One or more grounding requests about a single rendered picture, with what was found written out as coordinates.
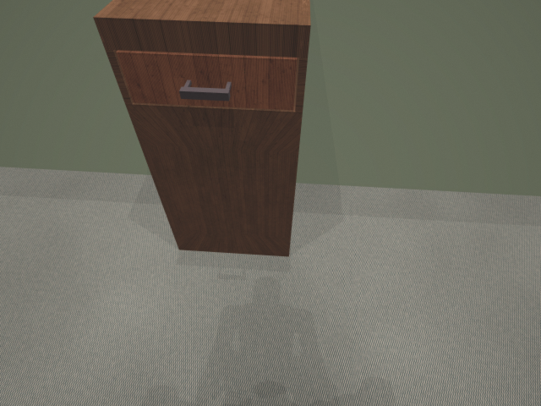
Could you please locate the handle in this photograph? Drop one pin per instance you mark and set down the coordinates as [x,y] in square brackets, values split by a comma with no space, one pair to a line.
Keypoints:
[197,93]

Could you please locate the drawer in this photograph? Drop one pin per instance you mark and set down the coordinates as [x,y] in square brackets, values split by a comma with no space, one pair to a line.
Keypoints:
[257,81]

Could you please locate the cabinet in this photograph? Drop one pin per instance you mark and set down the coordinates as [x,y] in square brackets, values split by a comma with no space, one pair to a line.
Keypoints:
[226,176]

